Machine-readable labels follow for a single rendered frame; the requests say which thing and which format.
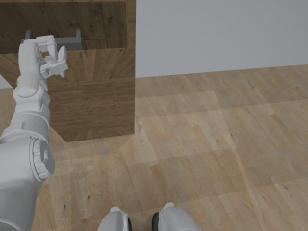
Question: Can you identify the robot left forearm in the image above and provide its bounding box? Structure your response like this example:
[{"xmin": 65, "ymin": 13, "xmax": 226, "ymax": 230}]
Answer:
[{"xmin": 0, "ymin": 73, "xmax": 51, "ymax": 144}]

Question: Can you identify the right robot thigh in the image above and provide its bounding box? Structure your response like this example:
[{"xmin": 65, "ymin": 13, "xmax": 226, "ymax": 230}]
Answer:
[{"xmin": 158, "ymin": 206, "xmax": 201, "ymax": 231}]

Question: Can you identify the left robot hand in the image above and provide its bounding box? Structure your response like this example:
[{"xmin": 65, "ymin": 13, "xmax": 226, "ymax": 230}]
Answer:
[{"xmin": 18, "ymin": 35, "xmax": 68, "ymax": 82}]

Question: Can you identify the handle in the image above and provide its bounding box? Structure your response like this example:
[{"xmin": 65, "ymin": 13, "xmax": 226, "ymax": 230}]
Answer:
[{"xmin": 21, "ymin": 28, "xmax": 84, "ymax": 51}]

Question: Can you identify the drawer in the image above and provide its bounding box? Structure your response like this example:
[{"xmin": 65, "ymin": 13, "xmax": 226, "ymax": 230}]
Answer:
[{"xmin": 0, "ymin": 1, "xmax": 128, "ymax": 54}]

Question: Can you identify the left robot thigh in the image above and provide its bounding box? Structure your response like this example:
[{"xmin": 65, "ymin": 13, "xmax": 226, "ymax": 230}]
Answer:
[{"xmin": 97, "ymin": 211, "xmax": 129, "ymax": 231}]

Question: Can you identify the robot thigh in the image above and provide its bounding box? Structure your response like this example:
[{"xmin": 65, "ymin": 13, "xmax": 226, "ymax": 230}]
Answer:
[
  {"xmin": 97, "ymin": 211, "xmax": 129, "ymax": 231},
  {"xmin": 158, "ymin": 206, "xmax": 201, "ymax": 231}
]

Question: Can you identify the left robot upper arm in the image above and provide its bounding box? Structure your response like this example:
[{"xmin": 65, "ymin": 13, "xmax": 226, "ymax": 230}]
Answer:
[{"xmin": 0, "ymin": 138, "xmax": 55, "ymax": 231}]

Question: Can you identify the cabinet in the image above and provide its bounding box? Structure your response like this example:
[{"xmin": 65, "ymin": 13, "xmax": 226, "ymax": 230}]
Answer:
[{"xmin": 0, "ymin": 0, "xmax": 137, "ymax": 142}]

